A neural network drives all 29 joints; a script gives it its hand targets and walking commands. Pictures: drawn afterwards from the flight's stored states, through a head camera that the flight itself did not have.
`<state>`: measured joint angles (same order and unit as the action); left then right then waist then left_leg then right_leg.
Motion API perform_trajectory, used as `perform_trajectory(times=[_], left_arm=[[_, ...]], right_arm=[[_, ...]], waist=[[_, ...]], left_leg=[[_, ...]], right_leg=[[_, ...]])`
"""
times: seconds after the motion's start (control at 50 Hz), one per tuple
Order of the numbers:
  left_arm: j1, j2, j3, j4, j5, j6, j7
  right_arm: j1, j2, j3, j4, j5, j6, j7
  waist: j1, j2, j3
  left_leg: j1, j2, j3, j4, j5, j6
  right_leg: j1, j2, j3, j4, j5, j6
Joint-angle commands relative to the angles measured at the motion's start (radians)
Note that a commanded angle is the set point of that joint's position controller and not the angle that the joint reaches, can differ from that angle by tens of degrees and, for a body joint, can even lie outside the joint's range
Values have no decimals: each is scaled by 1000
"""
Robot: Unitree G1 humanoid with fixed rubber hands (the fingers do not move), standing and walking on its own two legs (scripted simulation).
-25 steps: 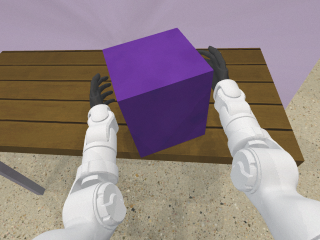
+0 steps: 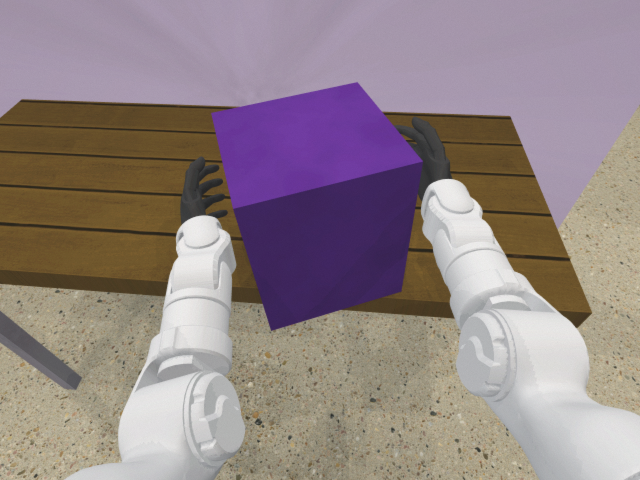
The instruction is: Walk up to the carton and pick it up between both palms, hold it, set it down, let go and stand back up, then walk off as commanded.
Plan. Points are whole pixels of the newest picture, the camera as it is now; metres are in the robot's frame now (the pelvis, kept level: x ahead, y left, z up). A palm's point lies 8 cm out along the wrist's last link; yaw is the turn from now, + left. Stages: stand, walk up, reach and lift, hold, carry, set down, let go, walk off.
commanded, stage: reach and lift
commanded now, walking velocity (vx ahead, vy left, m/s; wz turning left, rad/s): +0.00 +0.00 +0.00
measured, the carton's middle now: (313, 209) +0.46 +0.10 +0.08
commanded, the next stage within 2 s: none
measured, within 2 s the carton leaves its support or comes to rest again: neither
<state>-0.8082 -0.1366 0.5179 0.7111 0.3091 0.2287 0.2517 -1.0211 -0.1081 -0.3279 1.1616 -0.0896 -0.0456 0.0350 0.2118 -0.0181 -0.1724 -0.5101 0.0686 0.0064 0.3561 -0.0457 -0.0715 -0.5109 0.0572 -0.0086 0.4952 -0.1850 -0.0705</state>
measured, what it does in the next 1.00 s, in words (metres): stands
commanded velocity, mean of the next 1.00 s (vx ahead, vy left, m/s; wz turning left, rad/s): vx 0.00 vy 0.00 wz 0.00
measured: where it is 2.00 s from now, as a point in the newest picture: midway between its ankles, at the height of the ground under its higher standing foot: outside the picture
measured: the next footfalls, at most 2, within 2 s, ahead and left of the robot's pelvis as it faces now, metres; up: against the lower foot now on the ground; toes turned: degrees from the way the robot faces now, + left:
none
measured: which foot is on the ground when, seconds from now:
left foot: down 0.00-1.00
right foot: down 0.00-1.00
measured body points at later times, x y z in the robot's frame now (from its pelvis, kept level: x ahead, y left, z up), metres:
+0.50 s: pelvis +0.03 +0.00 +0.01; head +0.03 +0.00 +0.45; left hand +0.42 +0.23 +0.16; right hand +0.50 -0.06 +0.17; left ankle +0.07 +0.17 -0.73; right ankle +0.03 -0.07 -0.73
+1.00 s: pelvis +0.01 +0.01 +0.01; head -0.09 +0.02 +0.45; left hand +0.37 +0.23 +0.21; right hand +0.42 -0.06 +0.28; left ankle +0.07 +0.17 -0.73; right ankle +0.03 -0.07 -0.73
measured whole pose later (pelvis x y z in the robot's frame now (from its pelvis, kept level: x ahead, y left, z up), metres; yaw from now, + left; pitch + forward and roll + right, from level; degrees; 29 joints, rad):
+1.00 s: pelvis +0.01 +0.01 +0.01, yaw +0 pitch -2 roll +1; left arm -0.82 -0.01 0.52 0.66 0.28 0.54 0.08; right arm -1.07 -0.02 -0.25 1.07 0.00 0.22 -0.12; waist 0.06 -0.05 -0.21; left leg -0.23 0.06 0.00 0.36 -0.09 -0.06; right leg -0.20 0.05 -0.01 0.44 -0.21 -0.06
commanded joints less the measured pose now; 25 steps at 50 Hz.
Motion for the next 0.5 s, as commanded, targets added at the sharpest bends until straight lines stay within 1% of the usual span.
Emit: perform_trajectory(times=[0.0, 0.02, 0.04, 0.06, 0.08, 0.1, 0.12, 0.14, 0.16, 0.18, 0.2, 0.22, 0.24, 0.26, 0.28, 0.3, 0.32, 0.34, 0.36, 0.38, 0.4, 0.42, 0.44, 0.46, 0.48], left_arm=[[-938, -381, -401, -148, -169, -59, -130], [-869, -395, -392, -78, -164, -35, -122], [-979, -396, -405, -112, -182, -41, -125], [-956, -383, -383, -152, -160, -37, -124], [-951, -374, -444, -153, -200, -37, -134], [-946, -385, -420, -162, -183, -27, -132], [-983, -378, -430, -170, -186, -45, -135], [-968, -398, -444, -235, -173, -42, -133], [-1011, -389, -433, -212, -178, -51, -125], [-1018, -374, -407, -234, -146, -45, -125], [-963, -393, -453, -255, -184, -41, -139], [-908, -382, -432, -228, -167, -34, -148], [-911, -386, -451, -238, -168, -30, -151], [-869, -406, -475, -256, -176, -22, -162], [-875, -403, -488, -278, -180, -27, -167], [-861, -380, -444, -255, -160, -28, -176], [-830, -395, -437, -257, -152, -16, -182], [-809, -384, -453, -282, -162, -20, -195], [-749, -389, -420, -243, -146, 2, -202], [-828, -396, -450, -303, -163, -4, -206], [-801, -381, -463, -300, -194, 7, -219], [-813, -412, -453, -271, -170, 17, -219], [-779, -409, -465, -286, -183, 24, -217], [-773, -434, -490, -291, -199, 34, -216], [-741, -436, -506, -263, -202, 57, -224]], right_arm=[[-702, 529, 42, -71, -153, 32, 113], [-696, 509, 39, -47, -153, 44, 122], [-709, 501, -26, 5, -174, 40, 117], [-686, 505, -19, 3, -180, 43, 118], [-670, 552, -8, -13, -171, 51, 96], [-634, 513, -53, 67, -182, 57, 101], [-633, 561, -13, 26, -162, 51, 94], [-621, 546, -41, 51, -167, 53, 94], [-665, 547, -29, 49, -172, 40, 97], [-641, 528, -45, 134, -159, 49, 103], [-589, 575, -8, 42, -147, 49, 75], [-541, 566, 11, 49, -143, 62, 70], [-542, 563, 33, 85, -116, 68, 63], [-511, 550, 46, 40, -99, 62, 57], [-537, 592, 125, 8, -51, 63, 52], [-492, 604, 140, 51, -42, 73, 53], [-475, 612, 182, 10, -11, 82, 44], [-495, 632, 238, -61, 13, 75, 32], [-508, 636, 250, -71, 28, 93, 28], [-507, 660, 276, -104, 58, 91, 18], [-540, 669, 314, -172, 88, 97, 0], [-582, 655, 327, -173, 105, 85, 11], [-610, 674, 368, -263, 133, 84, 0], [-652, 676, 391, -318, 154, 81, -7], [-664, 672, 416, -359, 177, 92, -19]], waist=[[-93, -77, -628], [-83, -75, -579], [-153, -73, -615], [-124, -46, -609], [-169, -56, -633], [-178, -22, -605], [-165, -34, -655], [-192, 27, -664], [-165, 10, -680], [-162, 59, -638], [-195, 4, -711], [-183, 10, -639], [-194, 22, -641], [-222, 43, -663], [-186, 28, -699], [-177, -2, -632], [-172, -15, -628], [-178, -24, -723], [-165, -39, -624], [-185, -18, -674], [-211, -68, -671], [-172, -28, -652], [-169, -52, -691], [-187, -25, -708], [-197, -36, -650]], left_leg=[[233, -54, 122, -62, -223, 50], [209, -56, 113, -68, -235, 51], [257, -60, 115, -58, -245, 54], [266, -55, 125, -76, -236, 39], [263, -71, 129, -57, -231, 47], [296, -64, 114, -70, -191, 38], [308, -69, 126, -46, -150, 45], [346, -69, 115, -69, -144, 25], [324, -62, 108, -59, -117, 25], [356, -64, 114, -67, -112, 24], [371, -71, 115, -45, -61, 24], [366, -71, 113, -44, -31, 24], [384, -79, 107, -38, 17, 19], [437, -77, 97, -23, 93, 14], [441, -81, 94, 8, 180, 8], [413, -88, 95, 10, 182, 19], [407, -86, 90, 6, 198, 19], [411, -96, 95, 37, 271, 20], [393, -96, 81, 19, 244, 29], [387, -101, 81, 20, 234, 23], [383, -110, 73, 18, 236, 26], [378, -103, 68, 14, 240, 20], [376, -109, 63, 23, 271, 22], [366, -114, 50, 25, 290, 14], [386, -116, 45, 21, 268, 19]], right_leg=[[303, -68, -27, -189, -136, 75], [279, -72, -32, -188, -156, 83], [279, -80, -34, -201, -169, 73], [280, -66, -45, -198, -152, 73], [304, -79, -41, -199, -79, 81], [294, -72, -51, -198, -32, 77], [333, -79, -37, -193, 20, 89], [313, -75, -52, -193, 38, 88], [320, -71, -47, -184, 56, 89], [319, -76, -40, -185, 48, 86], [370, -69, -54, -185, 163, 101], [425, -76, -44, -182, 228, 107], [435, -73, -43, -184, 273, 106], [439, -75, -50, -169, 374, 115], [502, -66, -40, -159, 466, 120], [531, -82, -29, -145, 531, 129], [569, -78, -29, -132, 585, 146], [656, -83, -19, -112, 738, 156], [651, -86, -20, -103, 743, 166], [679, -104, -16, -88, 799, 181], [741, -106, -19, -89, 871, 192], [702, -92, -22, -82, 838, 178], [750, -91, -23, -74, 928, 191], [765, -93, -23, -75, 945, 186], [755, -89, -32, -75, 969, 197]])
